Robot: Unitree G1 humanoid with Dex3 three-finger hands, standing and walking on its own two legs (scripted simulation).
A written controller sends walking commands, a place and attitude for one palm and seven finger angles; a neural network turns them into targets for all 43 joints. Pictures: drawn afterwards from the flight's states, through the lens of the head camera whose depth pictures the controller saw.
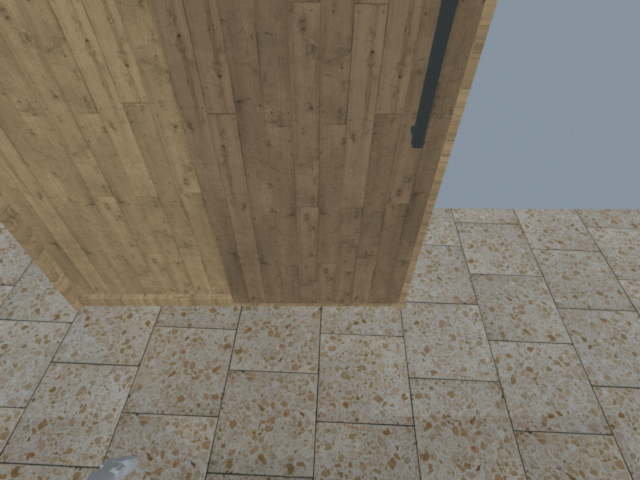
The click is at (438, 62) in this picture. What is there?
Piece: wardrobe's sliding door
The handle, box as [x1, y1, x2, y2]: [411, 0, 457, 147]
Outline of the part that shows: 457,0 441,0 441,5 415,125 411,126 412,147 422,146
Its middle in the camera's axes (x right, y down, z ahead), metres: +0.21 -0.32 +0.76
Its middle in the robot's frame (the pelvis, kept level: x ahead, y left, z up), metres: +0.81 -0.17 +0.14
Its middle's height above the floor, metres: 0.91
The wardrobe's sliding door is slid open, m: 0.00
